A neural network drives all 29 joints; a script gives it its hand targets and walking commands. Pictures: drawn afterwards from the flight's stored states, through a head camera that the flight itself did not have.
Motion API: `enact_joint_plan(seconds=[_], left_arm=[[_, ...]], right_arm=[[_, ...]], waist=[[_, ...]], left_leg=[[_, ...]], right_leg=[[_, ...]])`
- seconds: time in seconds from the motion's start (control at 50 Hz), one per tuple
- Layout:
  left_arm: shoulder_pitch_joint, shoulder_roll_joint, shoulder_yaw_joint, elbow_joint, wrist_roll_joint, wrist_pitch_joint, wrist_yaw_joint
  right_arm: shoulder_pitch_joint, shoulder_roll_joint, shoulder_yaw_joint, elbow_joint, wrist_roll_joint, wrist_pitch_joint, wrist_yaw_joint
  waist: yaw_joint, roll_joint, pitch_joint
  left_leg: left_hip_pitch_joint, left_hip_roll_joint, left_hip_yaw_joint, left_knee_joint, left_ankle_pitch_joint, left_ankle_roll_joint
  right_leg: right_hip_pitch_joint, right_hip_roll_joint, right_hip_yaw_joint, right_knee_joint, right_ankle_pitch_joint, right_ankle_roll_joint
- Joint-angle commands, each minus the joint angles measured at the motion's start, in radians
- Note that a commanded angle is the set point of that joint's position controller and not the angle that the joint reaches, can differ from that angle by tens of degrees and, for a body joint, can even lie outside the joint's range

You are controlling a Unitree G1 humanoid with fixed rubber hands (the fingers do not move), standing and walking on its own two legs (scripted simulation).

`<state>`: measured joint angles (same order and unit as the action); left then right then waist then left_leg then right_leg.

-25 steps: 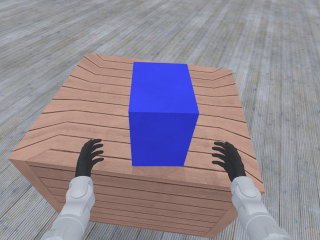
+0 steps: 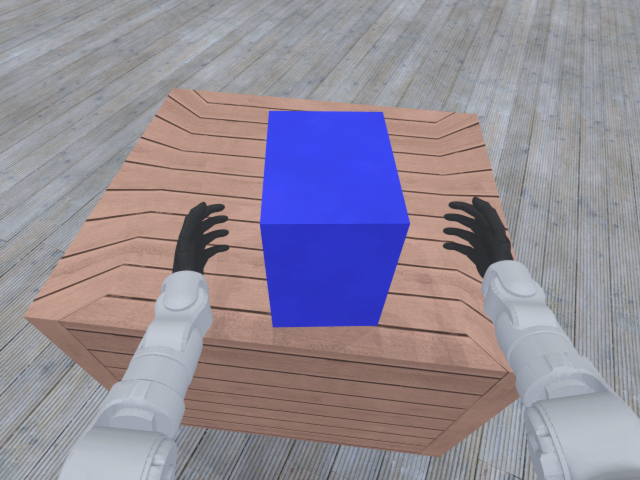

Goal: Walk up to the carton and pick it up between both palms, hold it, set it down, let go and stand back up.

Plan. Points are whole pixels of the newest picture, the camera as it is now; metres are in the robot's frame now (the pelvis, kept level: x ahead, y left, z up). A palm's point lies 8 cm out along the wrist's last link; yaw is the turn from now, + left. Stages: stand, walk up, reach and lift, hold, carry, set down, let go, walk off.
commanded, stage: reach and lift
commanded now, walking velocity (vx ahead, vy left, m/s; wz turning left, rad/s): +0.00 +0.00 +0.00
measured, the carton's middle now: (325, 223) +0.51 +0.03 -0.01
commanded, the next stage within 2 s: none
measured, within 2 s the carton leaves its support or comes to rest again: neither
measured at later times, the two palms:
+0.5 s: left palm (180, 220) +0.40 +0.21 +0.10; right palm (493, 205) +0.45 -0.19 +0.12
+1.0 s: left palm (191, 202) +0.43 +0.21 +0.10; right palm (496, 197) +0.46 -0.20 +0.12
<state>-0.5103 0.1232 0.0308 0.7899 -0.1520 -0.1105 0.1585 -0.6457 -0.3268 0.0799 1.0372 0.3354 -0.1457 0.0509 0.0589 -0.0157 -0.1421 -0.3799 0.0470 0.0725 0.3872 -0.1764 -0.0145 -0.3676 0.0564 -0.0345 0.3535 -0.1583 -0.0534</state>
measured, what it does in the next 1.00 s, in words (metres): stands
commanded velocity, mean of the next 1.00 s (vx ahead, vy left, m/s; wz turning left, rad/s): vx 0.00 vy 0.00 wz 0.00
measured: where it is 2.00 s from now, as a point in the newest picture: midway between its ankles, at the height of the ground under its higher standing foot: outside the picture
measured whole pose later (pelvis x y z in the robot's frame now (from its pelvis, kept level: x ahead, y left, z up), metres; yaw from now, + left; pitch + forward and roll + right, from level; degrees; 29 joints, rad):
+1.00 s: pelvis -0.03 +0.00 -0.02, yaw +1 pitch +24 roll +0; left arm -1.10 0.26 -0.14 1.32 -0.39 -0.12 0.13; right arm -1.20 -0.42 0.16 1.45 0.41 -0.05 0.09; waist 0.06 0.00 -0.27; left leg -0.76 0.05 0.05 0.49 -0.14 -0.01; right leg -0.74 0.05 -0.06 0.46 -0.13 -0.05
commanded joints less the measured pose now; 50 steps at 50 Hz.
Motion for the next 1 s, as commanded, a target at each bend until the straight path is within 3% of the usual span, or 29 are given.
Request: enact_joint_plan(seconds=[0.0,0.06,0.12,0.16,0.2,0.22,0.28,0.34,0.36,0.42,0.48,0.54,0.6,0.64,0.68,0.72,0.76,0.78,0.82,0.84,0.86,0.88,0.98], left_arm=[[-0.439,0.09,0.026,-0.072,-0.007,0.015,-0.006],[-0.465,0.093,0.063,-0.024,0.014,0.039,-0.025],[-0.524,0.144,0.079,0.013,0.015,0.026,-0.029],[-0.577,0.171,0.078,0.004,-0.022,-0.004,-0.03],[-0.619,0.166,0.044,0.06,-0.05,-0.019,-0.036],[-0.645,0.167,0.028,0.107,-0.057,-0.024,-0.039],[-0.717,0.196,0.004,0.159,-0.077,-0.021,-0.04],[-0.784,0.218,-0.017,0.198,-0.115,-0.034,-0.035],[-0.795,0.22,-0.023,0.201,-0.125,-0.041,-0.032],[-0.858,0.237,-0.052,0.231,-0.153,-0.045,-0.028],[-0.91,0.27,-0.054,0.222,-0.166,-0.04,-0.024],[-0.968,0.279,-0.067,0.236,-0.181,-0.02,-0.021],[-0.997,0.279,-0.1,0.323,-0.209,0.005,-0.027],[-1.0,0.293,-0.104,0.371,-0.204,0.018,-0.021],[-1.017,0.29,-0.124,0.407,-0.222,0.023,-0.022],[-1.02,0.276,-0.128,0.4,-0.215,0.016,-0.025],[-1.021,0.268,-0.13,0.426,-0.225,0.009,-0.03],[-1.027,0.265,-0.122,0.391,-0.208,-0.007,-0.029],[-1.048,0.287,-0.121,0.374,-0.219,-0.028,-0.025],[-1.065,0.292,-0.126,0.371,-0.215,-0.033,-0.022],[-1.064,0.284,-0.132,0.361,-0.229,-0.039,-0.021],[-1.067,0.28,-0.14,0.378,-0.227,-0.038,-0.023],[-1.079,0.282,-0.153,0.403,-0.233,-0.083,-0.027]], right_arm=[[-0.515,-0.16,-0.003,-0.061,0.031,-0.002,-0.002],[-0.537,-0.181,0.005,0.009,0.036,0.016,-0.018],[-0.603,-0.182,-0.006,0.006,0.033,0.016,-0.034],[-0.633,-0.171,-0.001,-0.038,0.022,0.011,-0.037],[-0.668,-0.143,0.011,0.004,0.026,0.015,-0.039],[-0.696,-0.143,0.028,0.031,0.041,0.018,-0.034],[-0.739,-0.169,0.045,0.141,0.065,0.043,-0.028],[-0.802,-0.198,0.057,0.14,0.081,0.04,-0.024],[-0.831,-0.206,0.055,0.137,0.074,0.035,-0.021],[-0.869,-0.198,0.078,0.164,0.096,0.035,-0.014],[-0.922,-0.229,0.071,0.137,0.089,0.044,-0.011],[-0.975,-0.233,0.062,0.161,0.076,0.061,0.002],[-1.013,-0.244,0.086,0.241,0.095,0.083,0.008],[-1.02,-0.251,0.096,0.26,0.098,0.095,0.022],[-1.015,-0.244,0.102,0.304,0.1,0.104,0.028],[-0.995,-0.241,0.082,0.313,0.09,0.103,0.039],[-0.997,-0.251,0.059,0.289,0.061,0.092,0.045],[-1.005,-0.257,0.055,0.29,0.072,0.084,0.042],[-1.026,-0.255,0.048,0.259,0.077,0.068,0.035],[-1.035,-0.248,0.048,0.257,0.077,0.064,0.029],[-1.05,-0.241,0.065,0.237,0.088,0.056,0.029],[-1.044,-0.239,0.063,0.262,0.089,0.062,0.029],[-1.05,-0.22,0.047,0.282,0.053,0.034,0.042]], waist=[[0.03,-0.009,-0.497],[0.022,-0.026,-0.484],[0.022,-0.063,-0.483],[0.004,-0.112,-0.525],[0.002,-0.064,-0.564],[0.016,-0.05,-0.552],[0.008,0.005,-0.531],[0.0,0.0,-0.566],[0.01,-0.033,-0.579],[0.013,0.004,-0.662],[0.002,-0.037,-0.721],[0.007,-0.027,-0.785],[0.012,-0.017,-0.744],[0.026,-0.058,-0.699],[0.01,-0.072,-0.629],[0.014,-0.046,-0.633],[0.0,-0.062,-0.683],[0.004,-0.029,-0.715],[-0.007,-0.033,-0.771],[-0.003,0.003,-0.779],[0.014,-0.009,-0.784],[-0.001,-0.005,-0.778],[0.008,-0.002,-0.797]], left_leg=[[0.252,-0.025,-0.074,0.035,0.343,-0.006],[0.22,-0.026,-0.082,0.032,0.334,0.002],[0.151,-0.027,-0.077,0.018,0.292,0.024],[0.133,-0.023,-0.076,0.009,0.281,0.036],[0.089,-0.026,-0.069,0.01,0.276,0.044],[0.09,-0.026,-0.069,0.002,0.269,0.041],[0.101,-0.026,-0.068,0.027,0.236,0.024],[0.056,-0.007,-0.083,0.04,0.233,0.028],[0.059,-0.003,-0.086,0.043,0.232,0.028],[0.058,-0.008,-0.084,0.073,0.269,0.02],[0.026,-0.004,-0.081,0.086,0.263,0.021],[0.004,-0.007,-0.077,0.098,0.266,0.023],[-0.016,-0.002,-0.083,0.109,0.227,0.025],[-0.025,0.008,-0.087,0.103,0.188,0.022],[-0.062,0.01,-0.095,0.097,0.163,0.021],[-0.074,0.012,-0.1,0.091,0.155,0.024],[-0.079,0.015,-0.101,0.085,0.186,0.019],[-0.067,0.009,-0.105,0.092,0.2,0.015],[-0.039,0.005,-0.095,0.103,0.233,0.015],[-0.037,0.002,-0.099,0.102,0.238,0.017],[-0.047,0.0,-0.095,0.104,0.253,0.021],[-0.039,0.006,-0.099,0.103,0.258,0.02],[-0.103,0.002,-0.087,0.107,0.191,0.014]], right_leg=[[0.136,-0.018,0.067,0.018,0.398,0.087],[0.208,-0.027,0.083,0.019,0.445,0.097],[0.234,-0.03,0.086,0.024,0.439,0.114],[0.25,-0.037,0.087,0.028,0.456,0.131],[0.256,-0.053,0.095,0.042,0.454,0.133],[0.236,-0.047,0.081,0.036,0.442,0.12],[0.149,-0.054,0.089,0.039,0.362,0.105],[0.145,-0.057,0.084,0.051,0.342,0.108],[0.128,-0.054,0.077,0.056,0.328,0.113],[0.11,-0.054,0.081,0.076,0.37,0.111],[0.101,-0.041,0.072,0.085,0.322,0.112],[0.061,-0.041,0.068,0.098,0.33,0.118],[0.002,-0.051,0.072,0.103,0.282,0.114],[-0.007,-0.043,0.062,0.094,0.228,0.116],[-0.012,-0.052,0.068,0.093,0.187,0.119],[-0.006,-0.049,0.072,0.092,0.177,0.117],[0.019,-0.049,0.069,0.078,0.21,0.115],[0.02,-0.054,0.076,0.093,0.246,0.111],[-0.01,-0.04,0.067,0.097,0.262,0.117],[-0.027,-0.04,0.065,0.091,0.267,0.107],[-0.045,-0.041,0.063,0.096,0.274,0.107],[-0.053,-0.043,0.067,0.093,0.277,0.107],[-0.085,-0.047,0.055,0.104,0.18,0.097]])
